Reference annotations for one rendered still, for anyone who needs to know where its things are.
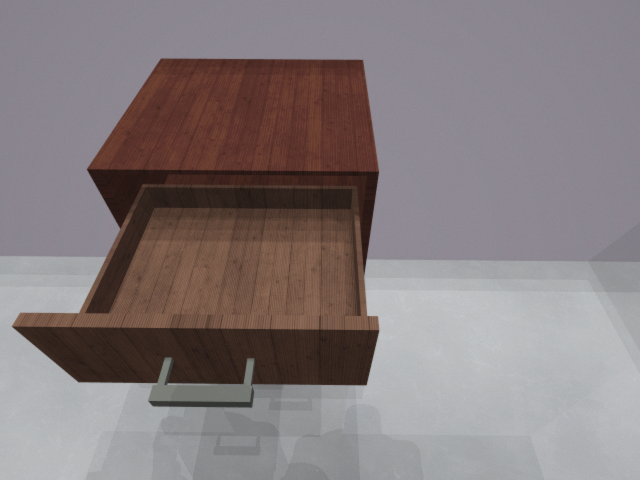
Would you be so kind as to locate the handle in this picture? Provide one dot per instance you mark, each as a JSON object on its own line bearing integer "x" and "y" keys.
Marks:
{"x": 163, "y": 395}

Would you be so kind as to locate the cabinet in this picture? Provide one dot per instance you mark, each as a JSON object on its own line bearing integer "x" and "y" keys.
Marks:
{"x": 244, "y": 122}

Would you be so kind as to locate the drawer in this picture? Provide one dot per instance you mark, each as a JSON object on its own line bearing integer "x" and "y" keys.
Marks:
{"x": 211, "y": 275}

